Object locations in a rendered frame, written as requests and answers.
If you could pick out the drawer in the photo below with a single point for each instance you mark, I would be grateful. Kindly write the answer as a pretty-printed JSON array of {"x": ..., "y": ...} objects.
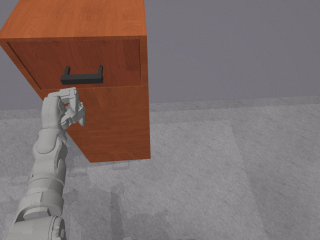
[{"x": 47, "y": 61}]

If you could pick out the cabinet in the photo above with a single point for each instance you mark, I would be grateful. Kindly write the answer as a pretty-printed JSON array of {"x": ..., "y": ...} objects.
[{"x": 117, "y": 118}]

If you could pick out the handle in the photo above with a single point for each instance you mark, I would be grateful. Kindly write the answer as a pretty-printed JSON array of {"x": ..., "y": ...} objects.
[{"x": 76, "y": 79}]

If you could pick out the robot left upper arm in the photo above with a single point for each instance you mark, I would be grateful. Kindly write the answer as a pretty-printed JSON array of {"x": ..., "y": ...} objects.
[{"x": 44, "y": 228}]

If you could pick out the left robot forearm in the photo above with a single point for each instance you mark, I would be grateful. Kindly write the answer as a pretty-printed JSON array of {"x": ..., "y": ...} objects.
[{"x": 43, "y": 197}]

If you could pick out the left robot hand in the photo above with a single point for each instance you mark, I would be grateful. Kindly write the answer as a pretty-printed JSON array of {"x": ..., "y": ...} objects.
[{"x": 55, "y": 115}]

